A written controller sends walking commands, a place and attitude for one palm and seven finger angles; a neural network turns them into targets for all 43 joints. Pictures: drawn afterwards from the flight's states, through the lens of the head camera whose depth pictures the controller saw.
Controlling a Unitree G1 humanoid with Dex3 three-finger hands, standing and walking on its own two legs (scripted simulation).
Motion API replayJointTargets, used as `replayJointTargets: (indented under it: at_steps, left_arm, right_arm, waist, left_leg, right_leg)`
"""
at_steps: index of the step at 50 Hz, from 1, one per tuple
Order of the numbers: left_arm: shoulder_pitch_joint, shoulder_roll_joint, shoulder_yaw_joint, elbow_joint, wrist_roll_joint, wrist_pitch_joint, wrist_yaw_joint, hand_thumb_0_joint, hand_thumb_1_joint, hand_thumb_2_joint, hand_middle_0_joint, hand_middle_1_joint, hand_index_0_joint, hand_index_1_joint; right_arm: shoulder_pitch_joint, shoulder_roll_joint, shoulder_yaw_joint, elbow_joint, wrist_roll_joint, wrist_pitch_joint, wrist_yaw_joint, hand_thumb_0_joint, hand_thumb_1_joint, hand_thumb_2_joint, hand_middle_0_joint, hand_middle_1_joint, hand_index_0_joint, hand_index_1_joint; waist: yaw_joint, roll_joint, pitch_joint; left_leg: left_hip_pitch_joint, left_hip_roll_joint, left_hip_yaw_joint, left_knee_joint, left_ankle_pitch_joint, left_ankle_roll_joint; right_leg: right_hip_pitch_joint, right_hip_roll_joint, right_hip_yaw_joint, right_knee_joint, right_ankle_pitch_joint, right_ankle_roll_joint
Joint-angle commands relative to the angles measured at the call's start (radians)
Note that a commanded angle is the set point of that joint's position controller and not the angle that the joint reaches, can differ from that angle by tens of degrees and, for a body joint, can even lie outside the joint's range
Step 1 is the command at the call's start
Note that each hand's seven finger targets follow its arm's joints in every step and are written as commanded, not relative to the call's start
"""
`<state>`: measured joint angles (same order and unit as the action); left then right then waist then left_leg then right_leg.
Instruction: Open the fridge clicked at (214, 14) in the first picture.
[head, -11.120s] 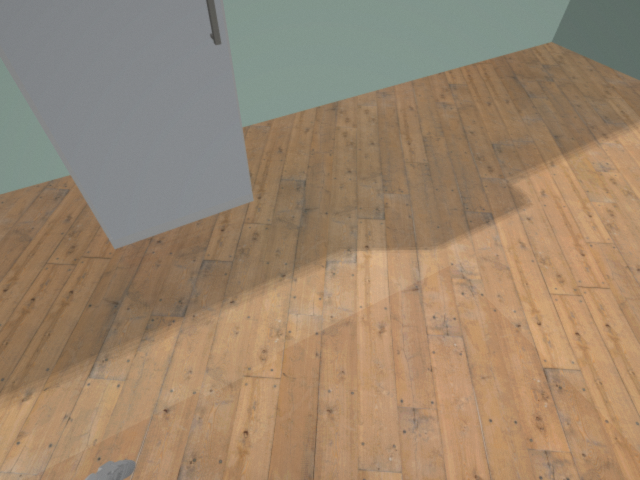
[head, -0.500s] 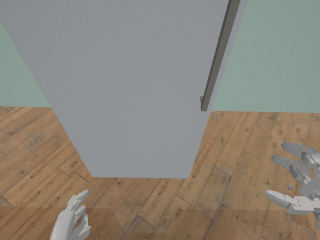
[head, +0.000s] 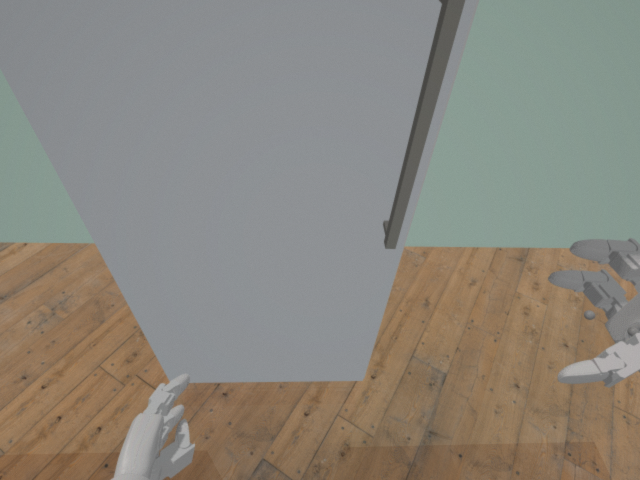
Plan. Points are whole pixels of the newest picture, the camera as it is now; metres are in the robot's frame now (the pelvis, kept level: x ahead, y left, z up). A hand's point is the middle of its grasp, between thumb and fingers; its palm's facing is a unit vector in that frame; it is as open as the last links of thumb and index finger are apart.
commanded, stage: raise the hand to about handle height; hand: right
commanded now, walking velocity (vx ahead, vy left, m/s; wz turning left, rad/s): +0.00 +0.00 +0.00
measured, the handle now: (411, 144) +0.52 -0.12 +0.18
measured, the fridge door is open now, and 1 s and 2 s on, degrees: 0 0 0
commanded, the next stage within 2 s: move the hooked fingers beside the handle in 0.66 s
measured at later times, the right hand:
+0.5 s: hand (581, 288) +0.28 -0.26 +0.16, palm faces +0.06 +1.00 -0.05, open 14.0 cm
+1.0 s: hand (561, 275) +0.30 -0.25 +0.16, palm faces +0.04 +1.00 -0.04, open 14.0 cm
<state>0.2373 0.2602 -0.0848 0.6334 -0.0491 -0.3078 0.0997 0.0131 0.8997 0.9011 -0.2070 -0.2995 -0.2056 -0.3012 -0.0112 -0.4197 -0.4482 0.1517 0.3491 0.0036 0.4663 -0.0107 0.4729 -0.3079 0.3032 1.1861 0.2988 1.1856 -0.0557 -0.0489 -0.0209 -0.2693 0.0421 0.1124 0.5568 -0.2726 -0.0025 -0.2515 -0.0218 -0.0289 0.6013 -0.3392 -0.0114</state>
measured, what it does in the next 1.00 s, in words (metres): stands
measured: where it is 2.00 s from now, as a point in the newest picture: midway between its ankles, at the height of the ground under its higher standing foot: outside the picture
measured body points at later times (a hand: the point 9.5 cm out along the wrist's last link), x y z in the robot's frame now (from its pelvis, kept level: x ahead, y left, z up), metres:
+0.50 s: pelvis +0.00 +0.01 +0.01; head -0.01 +0.02 +0.46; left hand +0.18 +0.24 -0.07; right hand +0.27 -0.32 +0.17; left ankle +0.01 +0.12 -0.73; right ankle -0.01 -0.11 -0.73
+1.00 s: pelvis +0.00 +0.00 +0.01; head -0.01 +0.02 +0.46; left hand +0.18 +0.23 -0.07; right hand +0.29 -0.31 +0.17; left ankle +0.01 +0.12 -0.73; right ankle -0.01 -0.11 -0.73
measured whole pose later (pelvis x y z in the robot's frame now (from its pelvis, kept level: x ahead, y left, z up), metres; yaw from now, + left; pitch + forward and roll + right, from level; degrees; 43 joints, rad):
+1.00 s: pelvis +0.00 +0.00 +0.01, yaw +0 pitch -2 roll +0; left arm 0.23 0.27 -0.08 0.64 -0.07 -0.26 0.12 0.01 0.90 0.90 -0.21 -0.30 -0.20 -0.30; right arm -0.19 -0.41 -0.40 0.24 0.30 0.10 0.42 -0.01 0.50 -0.30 0.30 1.20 0.30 1.20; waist -0.05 -0.05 -0.01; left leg -0.22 0.04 0.11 0.50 -0.25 0.00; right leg -0.19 -0.02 -0.04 0.52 -0.30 -0.01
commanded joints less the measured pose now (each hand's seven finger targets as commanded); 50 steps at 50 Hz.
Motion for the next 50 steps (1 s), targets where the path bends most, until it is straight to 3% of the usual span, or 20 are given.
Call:
replayJointTargets:
  at_steps: [1,8,9,13,14,18,23,25,27,29,33,34,37,38,39,43,47,48,49,50]
  left_arm:
    - [-0.104,0.129,0.054,-0.151,-0.014,-0.051,0.017,0.0,0.9,0.9,-0.2,-0.3,-0.2,-0.3]
    - [-0.119,0.125,0.048,-0.152,-0.022,-0.04,0.02,0.0,0.9,0.9,-0.2,-0.3,-0.2,-0.3]
    - [-0.118,0.127,0.048,-0.154,-0.02,-0.035,0.018,0.0,0.9,0.9,-0.2,-0.3,-0.2,-0.3]
    - [-0.118,0.132,0.056,-0.165,-0.025,-0.023,0.009,0.0,0.9,0.9,-0.2,-0.3,-0.2,-0.3]
    - [-0.121,0.131,0.054,-0.168,-0.025,-0.019,0.005,0.0,0.9,0.9,-0.2,-0.3,-0.2,-0.3]
    - [-0.126,0.124,0.057,-0.178,-0.025,-0.02,0.009,0.0,0.9,0.9,-0.2,-0.3,-0.2,-0.3]
    - [-0.119,0.12,0.056,-0.167,-0.022,-0.024,0.018,0.0,0.9,0.9,-0.2,-0.3,-0.2,-0.3]
    - [-0.119,0.121,0.054,-0.162,-0.023,-0.021,0.02,0.0,0.9,0.9,-0.2,-0.3,-0.2,-0.3]
    - [-0.121,0.121,0.054,-0.161,-0.024,-0.021,0.023,0.0,0.9,0.9,-0.2,-0.3,-0.2,-0.3]
    - [-0.121,0.124,0.053,-0.162,-0.025,-0.019,0.023,0.0,0.9,0.9,-0.2,-0.3,-0.2,-0.3]
    - [-0.124,0.123,0.054,-0.166,-0.023,-0.02,0.024,0.0,0.9,0.9,-0.2,-0.3,-0.2,-0.3]
    - [-0.121,0.124,0.055,-0.164,-0.022,-0.017,0.021,0.0,0.9,0.9,-0.2,-0.3,-0.2,-0.3]
    - [-0.128,0.119,0.054,-0.168,-0.024,-0.018,0.019,0.0,0.9,0.9,-0.2,-0.3,-0.2,-0.3]
    - [-0.125,0.121,0.057,-0.169,-0.022,-0.02,0.021,0.0,0.9,0.9,-0.2,-0.3,-0.2,-0.3]
    - [-0.121,0.123,0.055,-0.163,-0.021,-0.016,0.02,0.0,0.9,0.9,-0.2,-0.3,-0.2,-0.3]
    - [-0.115,0.123,0.055,-0.15,-0.027,-0.017,0.03,0.0,0.9,0.9,-0.2,-0.3,-0.2,-0.3]
    - [-0.115,0.121,0.055,-0.151,-0.024,-0.021,0.034,0.0,0.9,0.9,-0.2,-0.3,-0.2,-0.3]
    - [-0.113,0.121,0.055,-0.149,-0.024,-0.019,0.034,0.0,0.9,0.9,-0.2,-0.3,-0.2,-0.3]
    - [-0.11,0.122,0.053,-0.144,-0.021,-0.014,0.033,0.0,0.9,0.9,-0.2,-0.3,-0.2,-0.3]
    - [-0.107,0.127,0.057,-0.139,-0.023,-0.011,0.034,0.0,0.9,0.9,-0.2,-0.3,-0.2,-0.3]
  right_arm:
    - [-0.307,-0.277,-0.096,-0.198,0.022,-0.03,0.006,0.0,0.5,-0.3,0.3,1.2,0.3,1.2]
    - [-0.407,-0.324,-0.122,-0.158,0.015,0.014,0.001,0.0,0.5,-0.3,0.3,1.2,0.3,1.2]
    - [-0.376,-0.324,-0.122,-0.135,0.012,0.027,0.0,0.0,0.5,-0.3,0.3,1.2,0.3,1.2]
    - [-0.321,-0.287,-0.104,-0.105,0.014,0.058,0.014,0.0,0.5,-0.3,0.3,1.2,0.3,1.2]
    - [-0.32,-0.292,-0.104,-0.121,0.016,0.059,0.013,0.0,0.5,-0.3,0.3,1.2,0.3,1.2]
    - [-0.375,-0.313,-0.123,-0.192,0.01,0.038,-0.01,0.0,0.5,-0.3,0.3,1.2,0.3,1.2]
    - [-0.381,-0.31,-0.126,-0.207,0.001,0.017,-0.029,0.0,0.5,-0.3,0.3,1.2,0.3,1.2]
    - [-0.373,-0.308,-0.12,-0.176,-0.001,0.028,-0.026,0.0,0.5,-0.3,0.3,1.2,0.3,1.2]
    - [-0.387,-0.294,-0.102,-0.164,-0.001,0.033,-0.018,0.0,0.5,-0.3,0.3,1.2,0.3,1.2]
    - [-0.379,-0.292,-0.093,-0.164,-0.002,0.039,-0.015,0.0,0.5,-0.3,0.3,1.2,0.3,1.2]
    - [-0.375,-0.298,-0.106,-0.159,0.004,0.039,-0.008,0.0,0.5,-0.3,0.3,1.2,0.3,1.2]
    - [-0.353,-0.301,-0.113,-0.15,0.009,0.039,-0.008,0.0,0.5,-0.3,0.3,1.2,0.3,1.2]
    - [-0.381,-0.301,-0.11,-0.183,0.007,0.032,-0.007,0.0,0.5,-0.3,0.3,1.2,0.3,1.2]
    - [-0.374,-0.307,-0.119,-0.18,0.007,0.031,-0.01,0.0,0.5,-0.3,0.3,1.2,0.3,1.2]
    - [-0.373,-0.315,-0.121,-0.169,0.006,0.032,-0.013,0.0,0.5,-0.3,0.3,1.2,0.3,1.2]
    - [-0.482,-0.263,-0.051,-0.137,-0.009,0.028,-0.021,0.0,0.5,-0.3,0.3,1.2,0.3,1.2]
    - [-0.522,-0.241,-0.017,-0.15,-0.024,0.021,-0.04,0.0,0.5,-0.3,0.3,1.2,0.3,1.2]
    - [-0.517,-0.241,-0.019,-0.14,-0.028,0.023,-0.046,0.0,0.5,-0.3,0.3,1.2,0.3,1.2]
    - [-0.512,-0.237,-0.011,-0.11,-0.028,0.029,-0.052,0.0,0.5,-0.3,0.3,1.2,0.3,1.2]
    - [-0.537,-0.253,-0.025,-0.096,-0.033,0.03,-0.058,0.0,0.5,-0.3,0.3,1.2,0.3,1.2]
  waist:
    - [0.007,-0.031,-0.156]
    - [0.002,-0.04,-0.153]
    - [-0.005,-0.014,-0.151]
    - [-0.006,-0.005,-0.152]
    - [-0.008,0.03,-0.151]
    - [-0.005,-0.031,-0.166]
    - [-0.001,-0.049,-0.17]
    - [0.003,-0.005,-0.148]
    - [0.006,-0.034,-0.13]
    - [0.006,-0.002,-0.137]
    - [0.003,-0.018,-0.166]
    - [0.001,0.031,-0.162]
    - [0.002,-0.04,-0.176]
    - [0.001,-0.036,-0.181]
    - [0.002,0.009,-0.175]
    - [0.029,-0.046,-0.139]
    - [0.027,-0.023,-0.174]
    - [0.023,-0.046,-0.181]
    - [0.024,0.01,-0.168]
    - [0.029,0.013,-0.169]
  left_leg:
    - [0.096,-0.035,-0.042,-0.086,0.205,0.021]
    - [0.112,-0.03,-0.048,-0.123,0.181,0.022]
    - [0.127,-0.03,-0.052,-0.125,0.183,0.023]
    - [0.12,-0.026,-0.049,-0.117,0.214,0.02]
    - [0.133,-0.027,-0.053,-0.119,0.218,0.02]
    - [0.119,-0.03,-0.053,-0.122,0.194,0.02]
    - [0.131,-0.031,-0.051,-0.124,0.219,0.02]
    - [0.128,-0.031,-0.056,-0.132,0.212,0.016]
    - [0.111,-0.029,-0.058,-0.138,0.187,0.017]
    - [0.122,-0.031,-0.058,-0.138,0.187,0.017]
    - [0.127,-0.029,-0.058,-0.127,0.217,0.017]
    - [0.141,-0.03,-0.06,-0.127,0.231,0.015]
    - [0.132,-0.029,-0.056,-0.119,0.242,0.019]
    - [0.13,-0.028,-0.056,-0.119,0.243,0.018]
    - [0.141,-0.031,-0.055,-0.12,0.25,0.018]
    - [0.08,-0.032,-0.054,-0.125,0.188,0.018]
    - [0.095,-0.03,-0.051,-0.116,0.204,0.021]
    - [0.092,-0.029,-0.052,-0.115,0.197,0.022]
    - [0.096,-0.031,-0.053,-0.119,0.198,0.022]
    - [0.092,-0.028,-0.053,-0.119,0.199,0.02]
  right_leg:
    - [0.034,0.011,0.06,-0.135,0.235,-0.005]
    - [0.063,0.016,0.056,-0.166,0.213,-0.009]
    - [0.051,0.014,0.053,-0.163,0.22,-0.01]
    - [0.047,0.017,0.045,-0.162,0.234,-0.009]
    - [0.043,0.013,0.044,-0.158,0.241,-0.01]
    - [0.07,0.019,0.039,-0.164,0.227,-0.01]
    - [0.087,0.018,0.034,-0.169,0.245,-0.01]
    - [0.07,0.017,0.033,-0.171,0.228,-0.014]
    - [0.072,0.017,0.034,-0.175,0.204,-0.013]
    - [0.072,0.015,0.034,-0.171,0.211,-0.014]
    - [0.077,0.019,0.036,-0.164,0.229,-0.013]
    - [0.068,0.014,0.035,-0.158,0.242,-0.015]
    - [0.084,0.018,0.036,-0.161,0.251,-0.011]
    - [0.086,0.019,0.035,-0.158,0.252,-0.012]
    - [0.075,0.015,0.036,-0.156,0.261,-0.013]
    - [0.084,0.014,0.042,-0.165,0.208,-0.009]
    - [0.099,0.013,0.05,-0.166,0.228,-0.01]
    - [0.101,0.013,0.046,-0.167,0.224,-0.008]
    - [0.086,0.009,0.048,-0.165,0.225,-0.01]
    - [0.082,0.008,0.047,-0.167,0.222,-0.01]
